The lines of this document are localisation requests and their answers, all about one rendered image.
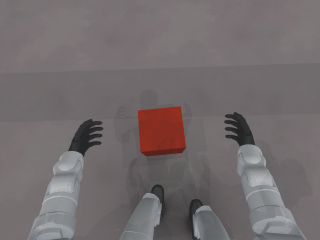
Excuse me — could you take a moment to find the robot left forearm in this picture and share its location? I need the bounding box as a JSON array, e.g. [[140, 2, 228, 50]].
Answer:
[[27, 151, 84, 240]]

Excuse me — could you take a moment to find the robot left shin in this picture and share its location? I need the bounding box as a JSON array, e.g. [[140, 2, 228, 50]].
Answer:
[[140, 193, 160, 203]]

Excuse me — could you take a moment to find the robot right forearm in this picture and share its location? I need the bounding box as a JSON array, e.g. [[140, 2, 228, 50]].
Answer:
[[236, 144, 307, 240]]

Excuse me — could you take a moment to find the right robot hand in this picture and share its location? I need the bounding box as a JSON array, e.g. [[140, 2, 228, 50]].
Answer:
[[224, 112, 255, 146]]

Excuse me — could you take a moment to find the left robot hand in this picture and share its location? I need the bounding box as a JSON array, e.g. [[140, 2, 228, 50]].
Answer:
[[68, 119, 103, 157]]

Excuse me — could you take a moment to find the robot left foot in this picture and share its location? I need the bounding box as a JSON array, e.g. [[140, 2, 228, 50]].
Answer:
[[151, 184, 164, 207]]

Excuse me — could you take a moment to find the carton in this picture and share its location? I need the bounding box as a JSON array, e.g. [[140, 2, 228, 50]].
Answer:
[[138, 106, 186, 157]]

